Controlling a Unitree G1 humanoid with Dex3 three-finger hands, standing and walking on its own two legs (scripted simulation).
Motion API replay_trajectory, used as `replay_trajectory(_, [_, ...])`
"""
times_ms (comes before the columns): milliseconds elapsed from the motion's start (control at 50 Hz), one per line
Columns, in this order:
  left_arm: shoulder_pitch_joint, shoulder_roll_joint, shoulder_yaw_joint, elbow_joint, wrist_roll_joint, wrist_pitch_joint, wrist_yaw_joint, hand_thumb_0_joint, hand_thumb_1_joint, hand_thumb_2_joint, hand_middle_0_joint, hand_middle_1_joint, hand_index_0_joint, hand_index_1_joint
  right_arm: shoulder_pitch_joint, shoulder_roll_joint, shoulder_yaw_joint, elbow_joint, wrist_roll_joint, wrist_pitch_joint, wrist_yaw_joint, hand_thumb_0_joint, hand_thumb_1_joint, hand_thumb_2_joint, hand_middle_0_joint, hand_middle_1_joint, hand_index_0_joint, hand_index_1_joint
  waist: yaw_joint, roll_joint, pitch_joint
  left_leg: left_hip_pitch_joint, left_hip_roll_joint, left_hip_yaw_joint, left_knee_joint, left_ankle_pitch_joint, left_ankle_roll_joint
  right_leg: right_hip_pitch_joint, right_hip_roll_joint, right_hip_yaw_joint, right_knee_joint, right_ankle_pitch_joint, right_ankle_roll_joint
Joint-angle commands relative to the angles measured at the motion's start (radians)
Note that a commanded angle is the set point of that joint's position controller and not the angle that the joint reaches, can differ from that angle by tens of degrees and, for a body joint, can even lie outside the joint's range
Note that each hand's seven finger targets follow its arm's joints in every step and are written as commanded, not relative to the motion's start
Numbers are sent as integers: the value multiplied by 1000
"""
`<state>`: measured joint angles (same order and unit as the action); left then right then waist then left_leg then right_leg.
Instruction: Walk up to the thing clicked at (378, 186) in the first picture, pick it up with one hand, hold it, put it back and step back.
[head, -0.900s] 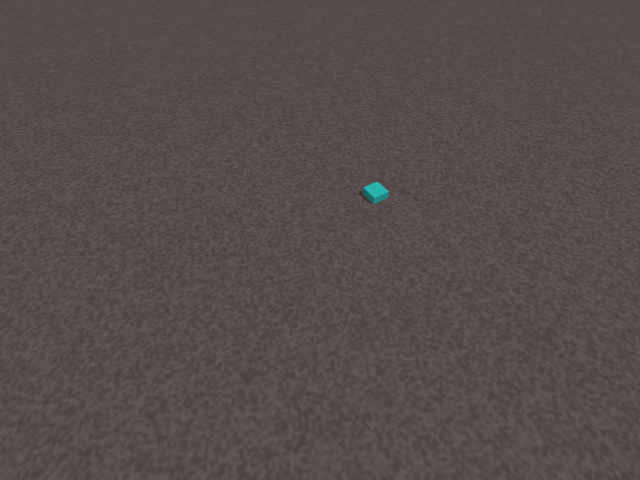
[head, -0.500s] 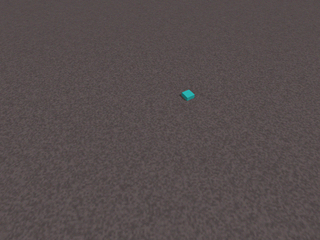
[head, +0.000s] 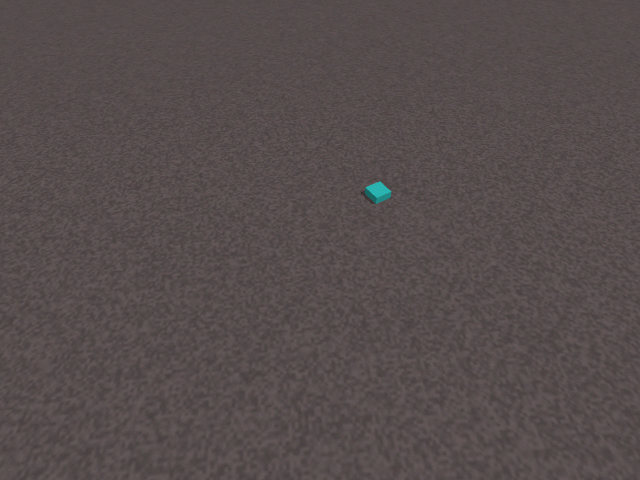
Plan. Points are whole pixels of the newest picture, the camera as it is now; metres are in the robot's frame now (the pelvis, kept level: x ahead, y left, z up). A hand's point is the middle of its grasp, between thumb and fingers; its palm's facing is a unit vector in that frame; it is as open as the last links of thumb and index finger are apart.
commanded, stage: stand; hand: left
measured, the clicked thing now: (377, 192) +1.48 -0.24 -0.76
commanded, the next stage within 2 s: walk up in 0.22 s
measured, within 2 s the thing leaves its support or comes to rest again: neither
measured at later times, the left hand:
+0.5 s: hand out of the picture +0.15 +0.24 -0.14, palm faces -0.13 -0.91 -0.39, open 7.4 cm
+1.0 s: hand (244, 376) +0.34 +0.16 -0.19, palm faces -0.24 -0.92 -0.30, open 7.4 cm
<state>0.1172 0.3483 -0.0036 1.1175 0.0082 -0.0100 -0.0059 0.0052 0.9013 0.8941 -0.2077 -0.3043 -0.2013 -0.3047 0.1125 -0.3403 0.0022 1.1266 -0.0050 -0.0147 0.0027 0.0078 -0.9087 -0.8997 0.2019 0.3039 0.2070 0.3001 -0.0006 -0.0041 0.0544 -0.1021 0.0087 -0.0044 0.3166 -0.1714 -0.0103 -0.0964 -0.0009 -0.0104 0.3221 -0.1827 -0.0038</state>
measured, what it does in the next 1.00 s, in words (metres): walks ahead: right foot, then left foot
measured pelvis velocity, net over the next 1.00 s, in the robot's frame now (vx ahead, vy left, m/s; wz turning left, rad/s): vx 0.26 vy -0.10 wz -0.26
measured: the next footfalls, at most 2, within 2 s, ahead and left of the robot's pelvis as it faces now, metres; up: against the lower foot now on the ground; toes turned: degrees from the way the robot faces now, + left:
right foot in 0.54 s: +0.17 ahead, -0.24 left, +0.00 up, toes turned -12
left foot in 0.94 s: +0.40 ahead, -0.01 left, +0.00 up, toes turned -8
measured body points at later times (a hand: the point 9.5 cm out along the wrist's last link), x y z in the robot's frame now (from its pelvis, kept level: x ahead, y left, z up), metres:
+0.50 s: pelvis +0.05 -0.05 -0.02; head +0.04 -0.07 +0.43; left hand +0.15 +0.28 -0.11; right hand +0.05 -0.40 -0.13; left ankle +0.00 +0.12 -0.75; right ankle +0.11 -0.22 -0.73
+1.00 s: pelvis +0.26 -0.10 -0.03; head +0.27 -0.08 +0.42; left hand +0.35 +0.20 -0.17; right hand +0.27 -0.45 -0.11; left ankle +0.36 -0.01 -0.75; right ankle +0.13 -0.22 -0.73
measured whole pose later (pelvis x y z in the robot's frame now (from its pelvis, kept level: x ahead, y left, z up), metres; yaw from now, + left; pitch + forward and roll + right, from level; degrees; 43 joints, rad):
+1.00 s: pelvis +0.26 -0.10 -0.03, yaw -15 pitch -2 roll +0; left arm 0.36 0.42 0.06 0.91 0.01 -0.05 -0.06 0.01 0.90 0.89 -0.21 -0.30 -0.20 -0.31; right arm 0.23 -0.41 -0.09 0.88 -0.04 -0.08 0.07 0.01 -0.91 -0.90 0.20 0.30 0.21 0.30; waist 0.03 -0.07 0.07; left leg -0.38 0.06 0.10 0.65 -0.21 0.01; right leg -0.18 -0.02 0.06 0.79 -0.46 -0.03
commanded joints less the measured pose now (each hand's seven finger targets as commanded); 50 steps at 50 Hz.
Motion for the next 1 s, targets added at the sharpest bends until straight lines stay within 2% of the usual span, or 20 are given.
replay_trajectory(0, [-38,214,37,-60,0,-26,17,0,900,900,-200,-300,-200,-300,-39,-214,-40,-55,-2,-17,-11,0,-900,-900,200,300,200,300,-1,4,-80,11,120,-88,-40,126,31,-3,-133,97,-59,121,-25])
replay_trajectory(180, [-30,217,39,-57,0,-24,15,0,900,900,-200,-300,-200,-300,-37,-212,-36,-54,-2,-18,-10,0,-900,-900,200,300,200,300,1,3,-64,6,120,-91,-51,117,28,-12,-129,94,-61,98,-26])
replay_trajectory(200, [29,304,111,-138,25,-21,-22,0,900,900,-200,-300,-200,-300,37,-336,-111,-128,-34,-45,2,0,-900,-900,200,300,200,300,-23,-18,-151,125,106,-78,52,-391,99,-150,-61,130,30,-363,-58])
replay_trajectory(220, [-49,280,105,-150,30,-13,-40,0,900,900,-200,-300,-200,-300,94,-350,-127,-103,-38,-52,5,0,-900,-900,200,300,200,300,-71,45,-60,187,151,-144,10,-542,130,-393,-48,101,128,-441,-54])
replay_trajectory(260, [-143,253,111,-208,40,-3,-58,0,900,900,-200,-300,-200,-300,161,-405,-160,-115,-36,-63,3,0,-900,-900,200,300,200,300,-119,178,35,189,425,-403,-199,-644,246,-642,-46,52,509,-294,-24])
replay_trajectory(300, [-100,264,117,-222,33,-16,-66,0,900,900,-200,-300,-200,-300,103,-394,-159,-159,-36,-78,0,0,-900,-900,200,300,200,300,-65,95,51,114,462,-421,-208,-499,263,-609,-121,149,573,-242,-26])
replay_trajectory(420, [84,248,135,-209,17,-10,-115,0,900,900,-200,-300,-200,-300,-63,-356,-156,-259,-51,-81,24,0,-900,-900,200,300,200,300,44,202,8,-115,267,-23,-111,-403,165,-246,-113,7,365,-159,-11])
replay_trajectory(500, [242,281,161,-156,30,-27,-94,0,900,900,-200,-300,-200,-300,-21,-312,-140,-261,-49,-57,29,0,-900,-900,200,300,200,300,98,-37,-24,-319,164,122,263,-463,127,74,-6,-118,259,-51,-10])
replay_trajectory(520, [369,328,182,-128,31,-35,-74,0,900,900,-200,-300,-200,-300,4,-254,-118,-266,-48,-51,29,0,-900,-900,200,300,200,300,161,-219,-59,-439,97,156,531,-452,103,201,-8,-32,219,-185,-38])
replay_trajectory(540, [440,401,203,-140,36,-41,-55,0,900,900,-200,-300,-200,-300,5,-181,-88,-299,-38,-49,35,0,-900,-900,200,300,200,300,194,-412,-26,-621,2,141,821,-481,64,194,-177,317,25,-537,-93])
replay_trajectory(560, [342,441,193,-195,25,-47,-55,0,900,900,-200,-300,-200,-300,20,-247,-102,-316,-20,-43,37,0,-900,-900,200,300,200,300,126,-315,4,-622,5,38,893,-385,33,43,-363,739,-245,-810,-189])
replay_trajectory(580, [233,481,192,-234,10,-50,-59,0,900,900,-200,-300,-200,-300,13,-327,-126,-306,-27,-44,34,0,-900,-900,200,300,200,300,86,-230,105,-582,74,-18,870,-361,26,-100,-418,824,-269,-862,-256])
replay_trajectory(600, [191,456,184,-252,3,-52,-55,0,900,900,-200,-300,-200,-300,-3,-352,-133,-289,-22,-50,36,0,-900,-900,200,300,200,300,66,-152,132,-572,111,-48,868,-314,34,-144,-393,764,-244,-757,-270])
replay_trajectory(660, [144,379,160,-261,-1,-62,-43,0,900,900,-200,-300,-200,-300,124,-313,-128,-237,0,-49,49,0,-900,-900,200,300,200,300,6,-142,63,-442,140,-46,743,-198,50,-161,-275,436,-148,-501,-198])
replay_trajectory(820, [180,352,145,-312,2,-87,-45,0,900,900,-200,-300,-200,-300,23,-274,-131,-326,-24,-59,76,0,-900,-900,200,300,200,300,42,-52,46,-347,106,21,362,-49,11,-171,-219,258,-89,-296,-197])
replay_trajectory(900, [143,338,130,-325,7,-84,-44,0,900,900,-200,-300,-200,-300,157,-268,-150,-297,-25,-79,62,0,-900,-900,200,300,200,300,-47,-10,-25,-15,49,83,226,3,21,-285,-182,155,121,-77,-153])
replay_trajectory(920, [180,297,115,-330,7,-84,-44,0,900,900,-200,-300,-200,-300,258,-308,-166,-267,-27,-88,51,0,-900,-900,200,300,200,300,-90,99,-96,175,34,67,180,-73,50,-349,-107,89,350,37,-126])
replay_trajectory(940, [252,215,93,-324,-1,-83,-41,0,900,900,-200,-300,-200,-300,373,-373,-190,-252,-42,-96,37,0,-900,-900,200,300,200,300,-129,304,-167,311,189,-168,66,-331,100,-482,-7,20,667,-27,-84])
replay_trajectory(960, [286,189,84,-322,-9,-78,-35,0,900,900,-200,-300,-200,-300,348,-419,-193,-286,-40,-101,31,0,-900,-900,200,300,200,300,-94,333,-133,308,407,-602,-96,-543,164,-662,109,56,816,-301,-44])
replay_trajectory(980, [284,307,107,-302,2,-70,-19,0,900,900,-200,-300,-200,-300,263,-432,-194,-308,-9,-96,36,0,-900,-900,200,300,200,300,-69,226,-111,220,469,-697,-128,-607,256,-628,28,132,887,-323,-59])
